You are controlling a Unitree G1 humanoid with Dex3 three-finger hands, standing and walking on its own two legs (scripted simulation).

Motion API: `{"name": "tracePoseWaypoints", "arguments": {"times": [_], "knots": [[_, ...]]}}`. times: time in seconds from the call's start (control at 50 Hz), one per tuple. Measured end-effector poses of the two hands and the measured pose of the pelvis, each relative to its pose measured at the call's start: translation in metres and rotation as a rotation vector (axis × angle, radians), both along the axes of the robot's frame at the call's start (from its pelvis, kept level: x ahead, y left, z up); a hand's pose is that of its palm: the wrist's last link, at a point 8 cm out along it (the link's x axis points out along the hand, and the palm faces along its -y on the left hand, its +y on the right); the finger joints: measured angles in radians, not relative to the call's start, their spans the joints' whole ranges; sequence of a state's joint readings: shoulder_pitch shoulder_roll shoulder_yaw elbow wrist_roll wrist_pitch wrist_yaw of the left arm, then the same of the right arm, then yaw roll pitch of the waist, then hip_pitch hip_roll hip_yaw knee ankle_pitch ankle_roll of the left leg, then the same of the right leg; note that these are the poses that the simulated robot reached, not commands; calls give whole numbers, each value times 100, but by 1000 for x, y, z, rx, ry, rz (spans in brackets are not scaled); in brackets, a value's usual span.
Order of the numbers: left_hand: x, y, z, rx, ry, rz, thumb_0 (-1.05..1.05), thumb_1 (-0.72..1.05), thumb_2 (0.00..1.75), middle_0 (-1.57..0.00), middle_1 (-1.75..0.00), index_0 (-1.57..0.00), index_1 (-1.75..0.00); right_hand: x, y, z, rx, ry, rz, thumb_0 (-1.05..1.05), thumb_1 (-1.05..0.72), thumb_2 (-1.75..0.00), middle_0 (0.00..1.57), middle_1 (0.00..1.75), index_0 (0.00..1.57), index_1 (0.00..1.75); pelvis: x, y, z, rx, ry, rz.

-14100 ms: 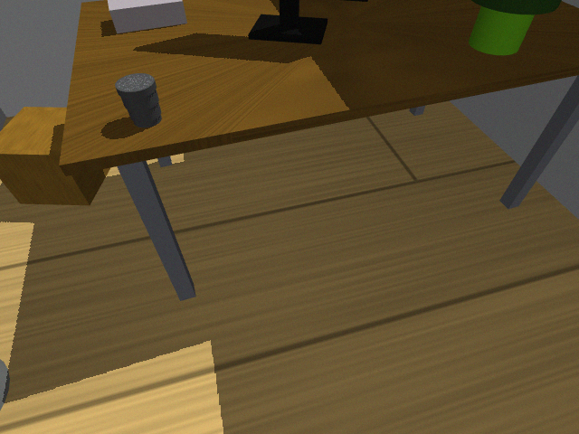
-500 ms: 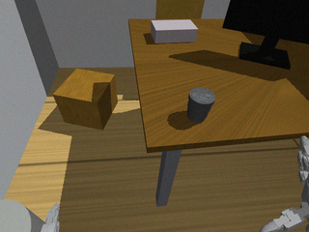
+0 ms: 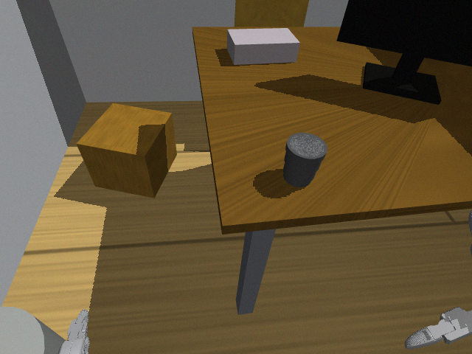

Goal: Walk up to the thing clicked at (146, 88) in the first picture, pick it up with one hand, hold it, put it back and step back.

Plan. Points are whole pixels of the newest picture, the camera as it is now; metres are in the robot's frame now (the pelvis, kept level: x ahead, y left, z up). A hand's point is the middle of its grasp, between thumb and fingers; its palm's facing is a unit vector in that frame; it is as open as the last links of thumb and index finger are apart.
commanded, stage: go down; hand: right
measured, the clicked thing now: (301, 161) +0.51 -0.18 +0.03
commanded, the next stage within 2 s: none
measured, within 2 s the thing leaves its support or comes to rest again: neither
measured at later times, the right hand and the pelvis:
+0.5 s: hand (444, 241) +0.23 -0.29 +0.14, palm faces +0.34 +0.88 -0.33, open 17.5 cm; pelvis +0.00 +0.00 +0.00, yaw -1 degrees
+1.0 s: hand (436, 189) +0.33 -0.33 +0.14, palm faces +0.12 +0.99 -0.04, open 17.7 cm; pelvis +0.01 -0.01 +0.00, yaw +1 degrees
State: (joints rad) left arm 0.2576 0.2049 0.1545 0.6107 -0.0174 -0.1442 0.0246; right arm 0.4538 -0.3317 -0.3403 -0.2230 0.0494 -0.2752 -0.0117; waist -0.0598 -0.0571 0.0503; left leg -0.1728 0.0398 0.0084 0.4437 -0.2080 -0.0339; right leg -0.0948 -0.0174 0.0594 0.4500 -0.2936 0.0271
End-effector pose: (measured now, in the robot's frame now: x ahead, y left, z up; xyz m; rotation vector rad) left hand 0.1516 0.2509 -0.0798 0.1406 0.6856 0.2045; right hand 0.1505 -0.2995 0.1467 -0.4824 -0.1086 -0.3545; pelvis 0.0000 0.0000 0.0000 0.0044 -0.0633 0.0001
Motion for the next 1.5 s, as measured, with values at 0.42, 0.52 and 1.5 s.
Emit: {"name": "tracePoseWaypoints", "arguments": {"times": [0.42, 0.52, 1.5], "knots": [[10, 10, 1, 40, 21, 28, -1, -54, 5, -5, -4, -4, -5, 28, -14, 2, 47, -65, 37, -2, 56, -3, 5, 5, 6, 6, 5, 4, -2, 2, 18, -3], [12, 9, 0, 49, 25, 48, -1, -53, 4, -5, -4, -5, -5, 51, -33, 5, 117, -64, 48, -2, 56, -3, 5, 5, 6, 6, 5, 4, -2, 3, 27, -10], [-33, 2, -2, 181, 39, -4, -1, -54, 5, -6, -6, -6, -6, 201, -100, 19, 497, 83, 215, -2, 59, -4, 4, 5, 4, 6, -9, -3, -12, 14, 167, 17]]}}
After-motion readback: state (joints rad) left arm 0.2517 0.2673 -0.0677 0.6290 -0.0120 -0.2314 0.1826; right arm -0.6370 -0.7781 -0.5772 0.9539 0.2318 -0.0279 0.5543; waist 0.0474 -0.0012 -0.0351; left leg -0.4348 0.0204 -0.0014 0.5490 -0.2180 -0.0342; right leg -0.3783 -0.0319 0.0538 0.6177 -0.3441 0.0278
